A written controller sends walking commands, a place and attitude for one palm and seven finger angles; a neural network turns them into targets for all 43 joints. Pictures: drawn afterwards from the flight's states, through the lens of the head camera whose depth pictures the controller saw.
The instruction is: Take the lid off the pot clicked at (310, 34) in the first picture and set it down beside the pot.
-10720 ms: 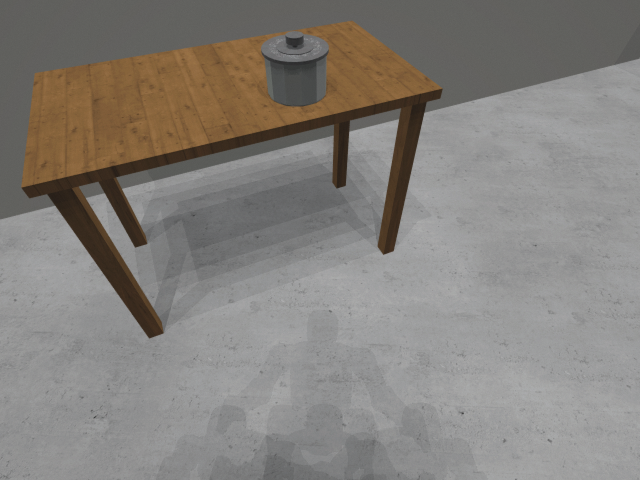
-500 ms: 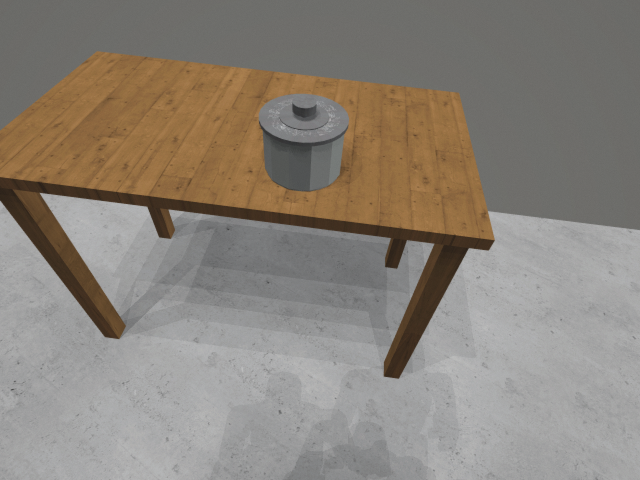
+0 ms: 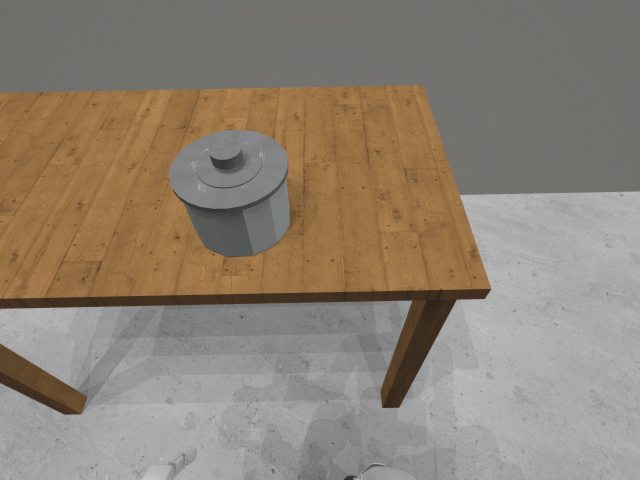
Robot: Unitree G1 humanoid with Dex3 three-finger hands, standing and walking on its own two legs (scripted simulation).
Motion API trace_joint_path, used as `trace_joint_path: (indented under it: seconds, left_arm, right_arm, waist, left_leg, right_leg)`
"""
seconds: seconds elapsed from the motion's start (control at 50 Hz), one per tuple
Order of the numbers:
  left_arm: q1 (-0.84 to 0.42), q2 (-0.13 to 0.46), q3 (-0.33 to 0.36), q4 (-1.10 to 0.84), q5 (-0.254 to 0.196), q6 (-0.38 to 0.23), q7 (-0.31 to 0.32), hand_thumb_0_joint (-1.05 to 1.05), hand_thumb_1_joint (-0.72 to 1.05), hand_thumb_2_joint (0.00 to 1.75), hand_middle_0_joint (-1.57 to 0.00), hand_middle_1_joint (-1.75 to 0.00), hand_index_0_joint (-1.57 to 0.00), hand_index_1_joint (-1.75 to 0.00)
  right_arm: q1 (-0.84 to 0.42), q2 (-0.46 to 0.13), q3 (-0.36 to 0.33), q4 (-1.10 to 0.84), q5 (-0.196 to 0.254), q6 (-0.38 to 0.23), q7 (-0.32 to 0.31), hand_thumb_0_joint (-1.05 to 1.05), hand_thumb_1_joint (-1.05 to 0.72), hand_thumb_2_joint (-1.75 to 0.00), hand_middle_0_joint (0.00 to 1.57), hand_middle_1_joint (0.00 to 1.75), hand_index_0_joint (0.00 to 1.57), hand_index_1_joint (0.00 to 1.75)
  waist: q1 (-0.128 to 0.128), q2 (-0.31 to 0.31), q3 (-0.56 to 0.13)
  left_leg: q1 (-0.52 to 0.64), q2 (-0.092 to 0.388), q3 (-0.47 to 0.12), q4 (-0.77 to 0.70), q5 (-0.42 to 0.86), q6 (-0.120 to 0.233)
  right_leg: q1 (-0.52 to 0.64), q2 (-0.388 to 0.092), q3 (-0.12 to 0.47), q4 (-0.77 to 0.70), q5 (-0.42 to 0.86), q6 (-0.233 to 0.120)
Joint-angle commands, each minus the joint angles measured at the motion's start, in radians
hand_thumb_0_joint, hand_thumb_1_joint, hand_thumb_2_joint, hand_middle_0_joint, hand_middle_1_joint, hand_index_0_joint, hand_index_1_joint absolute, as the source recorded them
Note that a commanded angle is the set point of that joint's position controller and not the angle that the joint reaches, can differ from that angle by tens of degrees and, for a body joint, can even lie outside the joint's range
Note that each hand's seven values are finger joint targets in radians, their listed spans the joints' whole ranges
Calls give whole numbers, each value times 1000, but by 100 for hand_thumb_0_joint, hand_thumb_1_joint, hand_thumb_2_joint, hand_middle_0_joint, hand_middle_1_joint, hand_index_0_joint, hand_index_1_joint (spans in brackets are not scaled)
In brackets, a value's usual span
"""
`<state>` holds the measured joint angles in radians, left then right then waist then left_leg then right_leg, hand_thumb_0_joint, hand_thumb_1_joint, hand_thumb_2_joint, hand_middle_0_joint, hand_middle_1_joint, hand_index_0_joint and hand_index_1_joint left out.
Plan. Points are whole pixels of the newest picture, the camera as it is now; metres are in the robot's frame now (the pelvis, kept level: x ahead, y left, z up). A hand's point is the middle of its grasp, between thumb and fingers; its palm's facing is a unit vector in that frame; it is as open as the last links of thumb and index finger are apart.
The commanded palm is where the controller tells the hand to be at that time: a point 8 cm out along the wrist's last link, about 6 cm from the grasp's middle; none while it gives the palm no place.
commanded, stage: come to a stop and stand still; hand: left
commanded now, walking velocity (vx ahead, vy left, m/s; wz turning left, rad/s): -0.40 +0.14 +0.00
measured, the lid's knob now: (226, 154) +0.51 +0.14 +0.12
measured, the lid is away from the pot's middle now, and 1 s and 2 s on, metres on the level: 0.00 0.00 0.00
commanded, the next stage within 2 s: look again from close up in 1.40 s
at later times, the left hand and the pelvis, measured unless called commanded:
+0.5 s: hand out of the picture +0.10 +0.19 -0.13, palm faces +0.03 -0.95 -0.30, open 7.3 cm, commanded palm none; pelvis +0.06 +0.00 +0.03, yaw -3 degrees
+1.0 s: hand out of the picture +0.02 +0.18 -0.15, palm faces -0.01 -0.97 -0.22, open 7.4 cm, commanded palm none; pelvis +0.02 +0.00 +0.02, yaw -3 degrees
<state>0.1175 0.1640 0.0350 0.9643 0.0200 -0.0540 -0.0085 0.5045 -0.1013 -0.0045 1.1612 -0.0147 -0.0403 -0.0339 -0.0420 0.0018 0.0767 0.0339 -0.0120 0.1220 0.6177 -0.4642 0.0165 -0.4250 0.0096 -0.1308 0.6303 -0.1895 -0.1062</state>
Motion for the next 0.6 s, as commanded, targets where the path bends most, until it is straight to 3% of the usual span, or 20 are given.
trace_joint_path:
  seconds: [0.0,0.02,0.04,0.06,0.1,0.16,0.2,0.26,0.34,0.36,0.4,0.44,0.46,0.5,0.54,0.56,0.58]
  left_arm:
    - [304,196,52,35,-24,3,33,0,90,90,-20,-30,-20,-30]
    - [213,153,37,11,-19,2,37,0,90,90,-20,-30,-20,-30]
    - [140,121,27,-1,-18,5,41,0,90,90,-20,-30,-20,-30]
    - [95,109,24,-19,-17,11,50,0,90,90,-20,-30,-20,-30]
    - [66,102,18,-34,-6,13,58,0,90,90,-20,-30,-20,-30]
    - [136,129,36,-19,-4,25,58,0,90,90,-20,-30,-20,-30]
    - [155,145,44,-19,-5,31,56,0,90,90,-20,-30,-20,-30]
    - [178,162,50,-18,-4,39,59,0,90,90,-20,-30,-20,-30]
    - [206,156,52,-28,0,43,62,0,90,90,-20,-30,-20,-30]
    - [211,168,52,-28,3,46,66,0,90,90,-20,-30,-20,-30]
    - [208,168,51,-37,7,47,65,0,90,90,-20,-30,-20,-30]
    - [216,177,51,-34,10,51,64,0,90,90,-20,-30,-20,-30]
    - [220,187,51,-34,13,53,66,0,90,90,-20,-30,-20,-30]
    - [216,197,54,-33,15,54,64,0,90,90,-20,-30,-20,-30]
    - [201,200,53,-24,11,55,62,0,90,90,-20,-30,-20,-30]
    - [188,202,49,-16,8,57,63,0,90,90,-20,-30,-20,-30]
    - [177,188,45,-12,1,58,62,0,90,90,-20,-30,-20,-30]
  right_arm:
    - [-34,-115,-41,-110,26,-12,-10,0,-90,-90,20,30,20,30]
    - [-64,-89,-35,-111,14,3,-1,0,-90,-90,20,30,20,30]
    - [-42,-77,-31,-98,9,23,-1,0,-90,-90,20,30,20,30]
    - [-26,-72,-31,-87,9,41,-4,0,-90,-90,20,30,20,30]
    - [-22,-53,-33,-85,14,66,-4,0,-90,-90,20,30,20,30]
    - [-95,-75,-48,-115,10,89,2,0,-90,-90,20,30,20,30]
    - [-158,-104,-61,-143,3,97,3,0,-90,-90,20,30,20,30]
    - [-210,-134,-73,-167,1,98,4,0,-90,-90,20,30,20,30]
    - [-304,-153,-75,-195,1,97,6,0,-90,-90,20,30,20,30]
    - [-306,-149,-73,-193,3,95,9,0,-90,-90,20,30,20,30]
    - [-334,-152,-70,-204,5,95,10,0,-90,-90,20,30,20,30]
    - [-357,-147,-66,-212,9,92,12,0,-90,-90,20,30,20,30]
    - [-353,-138,-62,-208,12,88,15,0,-90,-90,20,30,20,30]
    - [-365,-136,-59,-214,17,82,15,0,-90,-90,20,30,20,30]
    - [-321,-127,-54,-199,20,73,13,0,-90,-90,20,30,20,30]
    - [-281,-115,-51,-180,21,67,14,0,-90,-90,20,30,20,30]
    - [-245,-122,-48,-163,22,58,12,0,-90,-90,20,30,20,30]
  waist:
    - [107,-36,-108]
    - [82,-42,-27]
    - [25,-22,-38]
    - [9,-32,-47]
    - [-18,12,-77]
    - [27,-21,-132]
    - [43,-55,-120]
    - [56,-144,-167]
    - [77,-157,-167]
    - [75,-179,-174]
    - [74,-160,-157]
    - [81,-152,-154]
    - [81,-184,-161]
    - [85,-165,-155]
    - [62,-147,-179]
    - [45,-165,-194]
    - [28,-120,-191]
  left_leg:
    - [-490,36,-165,768,-95,8]
    - [-489,58,-163,728,-26,-5]
    - [-440,81,-182,678,21,-16]
    - [-390,91,-179,622,32,-23]
    - [-332,79,-169,492,42,-36]
    - [-408,54,-146,438,51,-59]
    - [-496,35,-162,486,56,-75]
    - [-571,26,-183,540,55,-95]
    - [-594,8,-189,515,57,-100]
    - [-579,16,-183,508,52,-104]
    - [-547,10,-174,440,40,-99]
    - [-496,5,-156,338,22,-90]
    - [-459,11,-140,287,14,-90]
    - [-405,3,-129,172,6,-75]
    - [-322,-1,-121,11,71,-61]
    - [-226,0,-103,-95,165,-60]
    - [-130,1,-103,-225,283,-50]
  right_leg:
    - [367,-434,531,-312,570,-259]
    - [216,-379,468,-342,535,-200]
    - [125,-339,387,-343,517,-155]
    - [67,-316,323,-346,526,-126]
    - [6,-281,226,-321,566,-110]
    - [132,-285,243,-285,583,-106]
    - [202,-292,276,-262,672,-99]
    - [309,-299,282,-215,784,-97]
    - [381,-281,297,-199,809,-90]
    - [370,-291,301,-203,784,-101]
    - [356,-279,309,-215,746,-102]
    - [349,-274,318,-222,710,-108]
    - [333,-276,320,-228,682,-114]
    - [323,-272,337,-238,625,-118]
    - [318,-251,337,-232,533,-94]
    - [269,-239,320,-223,438,-65]
    - [218,-203,302,-202,333,-22]
